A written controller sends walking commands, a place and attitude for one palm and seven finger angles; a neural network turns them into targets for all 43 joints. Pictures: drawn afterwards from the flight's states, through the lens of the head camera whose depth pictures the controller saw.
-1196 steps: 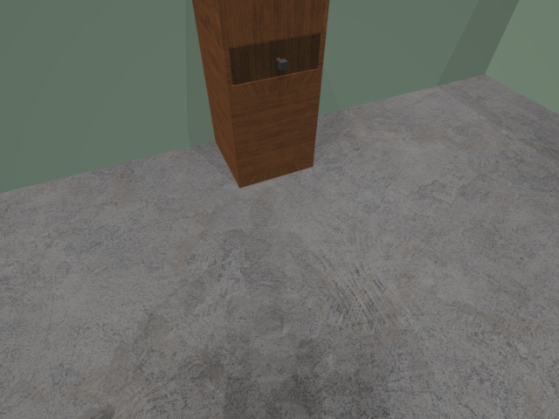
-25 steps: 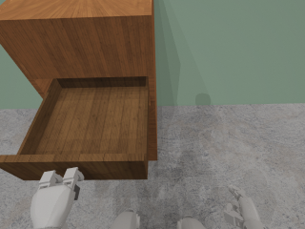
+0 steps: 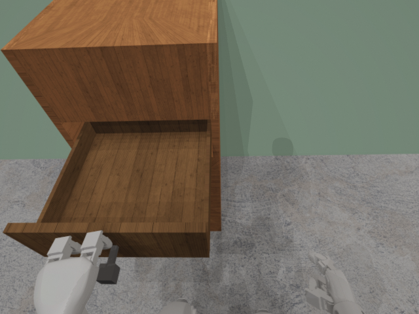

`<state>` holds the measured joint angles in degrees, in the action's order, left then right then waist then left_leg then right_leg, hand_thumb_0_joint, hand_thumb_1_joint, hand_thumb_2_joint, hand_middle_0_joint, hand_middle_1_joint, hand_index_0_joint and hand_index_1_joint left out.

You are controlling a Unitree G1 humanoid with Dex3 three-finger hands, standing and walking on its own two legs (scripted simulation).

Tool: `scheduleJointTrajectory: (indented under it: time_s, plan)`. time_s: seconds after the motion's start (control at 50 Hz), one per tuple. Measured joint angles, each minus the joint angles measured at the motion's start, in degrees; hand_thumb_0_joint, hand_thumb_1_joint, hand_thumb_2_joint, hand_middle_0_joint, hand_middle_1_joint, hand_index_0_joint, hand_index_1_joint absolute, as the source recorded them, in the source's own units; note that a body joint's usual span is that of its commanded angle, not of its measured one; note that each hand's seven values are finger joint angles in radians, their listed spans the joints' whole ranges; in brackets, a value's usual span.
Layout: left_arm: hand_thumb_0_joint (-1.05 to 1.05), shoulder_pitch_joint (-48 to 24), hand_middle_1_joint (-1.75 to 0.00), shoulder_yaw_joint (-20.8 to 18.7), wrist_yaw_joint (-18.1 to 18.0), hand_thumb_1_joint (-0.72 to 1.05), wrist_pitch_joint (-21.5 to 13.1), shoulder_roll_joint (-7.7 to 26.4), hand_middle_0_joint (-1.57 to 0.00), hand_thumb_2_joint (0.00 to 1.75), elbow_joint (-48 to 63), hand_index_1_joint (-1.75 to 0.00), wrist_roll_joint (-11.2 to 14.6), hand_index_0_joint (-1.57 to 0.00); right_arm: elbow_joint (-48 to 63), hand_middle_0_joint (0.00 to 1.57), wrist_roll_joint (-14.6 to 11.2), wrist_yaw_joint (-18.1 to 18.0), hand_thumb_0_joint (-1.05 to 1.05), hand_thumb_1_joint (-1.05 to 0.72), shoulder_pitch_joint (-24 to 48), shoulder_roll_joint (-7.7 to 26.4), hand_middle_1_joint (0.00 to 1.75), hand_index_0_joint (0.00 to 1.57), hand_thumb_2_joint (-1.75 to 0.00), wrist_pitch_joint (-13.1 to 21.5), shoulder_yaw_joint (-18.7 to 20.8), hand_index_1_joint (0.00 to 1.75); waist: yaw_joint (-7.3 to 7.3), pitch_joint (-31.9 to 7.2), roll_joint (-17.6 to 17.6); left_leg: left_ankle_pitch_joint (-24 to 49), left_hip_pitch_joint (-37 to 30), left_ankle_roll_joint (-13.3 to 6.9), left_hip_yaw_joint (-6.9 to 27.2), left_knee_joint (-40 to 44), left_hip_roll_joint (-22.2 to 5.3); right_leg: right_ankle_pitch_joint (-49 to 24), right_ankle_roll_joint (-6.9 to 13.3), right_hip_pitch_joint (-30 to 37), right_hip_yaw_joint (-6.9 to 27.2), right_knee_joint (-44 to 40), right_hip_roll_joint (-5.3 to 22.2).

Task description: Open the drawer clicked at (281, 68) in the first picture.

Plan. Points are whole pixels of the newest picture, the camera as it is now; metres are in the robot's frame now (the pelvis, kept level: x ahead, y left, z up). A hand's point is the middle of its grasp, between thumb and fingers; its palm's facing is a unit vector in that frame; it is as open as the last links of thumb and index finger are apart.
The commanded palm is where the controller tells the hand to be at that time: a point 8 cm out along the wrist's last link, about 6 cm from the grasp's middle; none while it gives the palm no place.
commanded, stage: lift the hand off the handle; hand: left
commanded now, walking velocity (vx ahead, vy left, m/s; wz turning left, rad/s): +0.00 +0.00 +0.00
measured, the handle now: (110, 264) +0.22 +0.23 -0.05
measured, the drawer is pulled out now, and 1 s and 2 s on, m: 0.30 0.30 0.30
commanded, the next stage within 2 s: draw the hand back to the body in 1.44 s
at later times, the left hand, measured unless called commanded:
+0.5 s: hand (80, 278) +0.17 +0.24 +0.03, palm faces +0.02 -0.11 -0.99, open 13.8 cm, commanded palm +0.15 +0.23 +0.09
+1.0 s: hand (76, 268) +0.18 +0.23 +0.07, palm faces +0.02 -0.12 -0.99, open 13.8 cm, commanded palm +0.15 +0.23 +0.13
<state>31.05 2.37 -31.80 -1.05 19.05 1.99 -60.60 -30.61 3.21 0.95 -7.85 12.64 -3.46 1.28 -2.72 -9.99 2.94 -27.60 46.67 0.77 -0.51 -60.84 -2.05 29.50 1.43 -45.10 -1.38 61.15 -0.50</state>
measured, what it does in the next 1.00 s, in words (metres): stands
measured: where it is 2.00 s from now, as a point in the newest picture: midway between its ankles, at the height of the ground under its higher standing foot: outside the picture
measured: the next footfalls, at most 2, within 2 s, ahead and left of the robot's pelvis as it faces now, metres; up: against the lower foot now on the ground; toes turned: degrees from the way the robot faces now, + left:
none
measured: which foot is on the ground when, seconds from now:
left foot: down 0.00-1.00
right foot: down 0.00-1.00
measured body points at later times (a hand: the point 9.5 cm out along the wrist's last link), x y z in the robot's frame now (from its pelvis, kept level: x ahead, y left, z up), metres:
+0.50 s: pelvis +0.01 +0.00 +0.02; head +0.03 -0.03 +0.47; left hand +0.17 +0.24 +0.08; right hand +0.21 -0.22 -0.07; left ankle +0.02 +0.13 -0.66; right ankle +0.01 -0.11 -0.66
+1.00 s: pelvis +0.02 +0.00 +0.03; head +0.03 -0.04 +0.48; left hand +0.17 +0.23 +0.12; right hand +0.22 -0.22 -0.06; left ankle +0.02 +0.13 -0.66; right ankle +0.01 -0.11 -0.66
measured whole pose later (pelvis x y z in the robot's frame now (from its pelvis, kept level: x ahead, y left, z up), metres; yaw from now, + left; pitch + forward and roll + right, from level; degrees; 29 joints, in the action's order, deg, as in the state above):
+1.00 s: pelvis +0.02 +0.00 +0.03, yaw -1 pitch +8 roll +0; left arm 36.8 1.6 -22.8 -0.9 21.3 13.9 -56.4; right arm -29.9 1.9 2.5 -9.6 13.5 -2.8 1.4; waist -3.8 -7.9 4.0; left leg -24.2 31.9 1.0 -1.7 -48.2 -2.3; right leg 25.8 1.4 -31.1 -0.3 48.9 -1.0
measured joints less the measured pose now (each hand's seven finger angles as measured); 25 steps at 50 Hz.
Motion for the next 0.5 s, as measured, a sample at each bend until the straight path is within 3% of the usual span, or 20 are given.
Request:
scheduleJointTrajectory:
  time_s: [0.1,0.32,0.5]
  plan:
    - [0.0,0.18,-1.2,0.79,1.65,-0.49,1.91,-0.29,-0.32,0.3,0.63,-1.2,1.14,-0.32,0.12,0.2,-0.43,0.01,0.01,-0.9,-0.61,-0.05,0.3,0.2,-0.9,-0.2,-0.41,0.3,0.04,0.33,0.28,0.51,-2.23,-0.18,-0.15,1.85,0.12,-0.58,-0.21,2.25,0.13,-1.94,0.08]
    - [0.0,3.77,-1.2,0.78,2.86,-0.49,0.12,0.83,-0.32,0.3,4.48,-1.2,1.17,-0.32,0.93,0.2,-0.41,1.11,0.01,-0.9,-1.6,0.45,0.3,0.2,-0.9,-0.1,-0.22,0.3,0.15,0.48,0.19,1.03,-5.55,-0.25,-0.84,4.61,-0.14,-1.46,-0.34,5.28,0.8,-4.79,-0.21]
    - [0.0,3.31,-1.2,0.71,3.98,-0.49,1.37,0.67,-0.32,0.3,5.91,-1.2,2.36,-0.32,0.8,0.2,-0.7,1.19,0.01,-0.9,-1.44,0.96,0.3,0.2,-0.9,0.0,0.15,0.3,-0.29,0.87,0.74,1.42,-7.31,-0.3,-0.77,5.88,0.07,-1.7,-0.37,7.06,0.72,-5.93,-0.03]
